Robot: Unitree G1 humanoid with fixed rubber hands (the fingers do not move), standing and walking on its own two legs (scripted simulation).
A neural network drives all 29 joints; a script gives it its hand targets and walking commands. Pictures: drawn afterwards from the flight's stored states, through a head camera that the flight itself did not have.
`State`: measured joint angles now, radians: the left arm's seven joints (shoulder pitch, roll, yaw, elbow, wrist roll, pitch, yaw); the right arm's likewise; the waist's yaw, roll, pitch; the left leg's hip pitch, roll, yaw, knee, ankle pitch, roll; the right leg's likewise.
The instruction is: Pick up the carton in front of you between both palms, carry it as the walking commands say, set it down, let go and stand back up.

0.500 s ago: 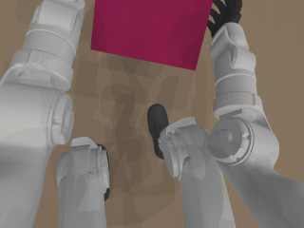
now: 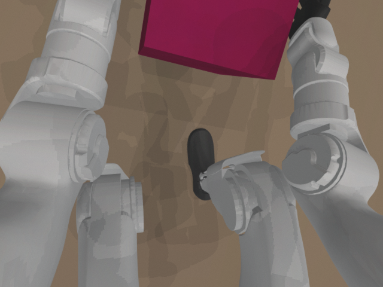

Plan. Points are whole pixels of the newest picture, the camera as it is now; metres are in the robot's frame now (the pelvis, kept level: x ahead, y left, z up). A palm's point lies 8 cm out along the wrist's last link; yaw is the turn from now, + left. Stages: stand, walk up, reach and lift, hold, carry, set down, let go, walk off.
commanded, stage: set down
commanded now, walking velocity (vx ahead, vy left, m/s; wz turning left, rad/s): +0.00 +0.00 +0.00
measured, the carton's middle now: (205, 9) +0.56 -0.09 -0.26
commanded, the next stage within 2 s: let go in 1.60 s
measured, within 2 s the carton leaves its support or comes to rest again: neither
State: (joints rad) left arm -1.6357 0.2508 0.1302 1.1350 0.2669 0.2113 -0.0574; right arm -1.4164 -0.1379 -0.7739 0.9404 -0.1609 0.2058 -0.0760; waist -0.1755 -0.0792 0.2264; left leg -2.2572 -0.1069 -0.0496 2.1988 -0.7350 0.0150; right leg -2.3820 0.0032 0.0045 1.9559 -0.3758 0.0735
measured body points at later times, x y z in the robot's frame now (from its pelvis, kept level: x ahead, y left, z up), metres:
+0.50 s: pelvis -0.01 +0.00 +0.00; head +0.38 +0.06 +0.21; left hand +0.58 +0.11 -0.23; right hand +0.49 -0.25 -0.19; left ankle +0.05 +0.10 -0.36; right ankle +0.16 -0.13 -0.36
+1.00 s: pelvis -0.01 -0.01 +0.06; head +0.35 -0.01 +0.33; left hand +0.63 +0.11 -0.06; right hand +0.48 -0.25 -0.07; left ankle +0.05 +0.10 -0.36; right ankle +0.16 -0.13 -0.36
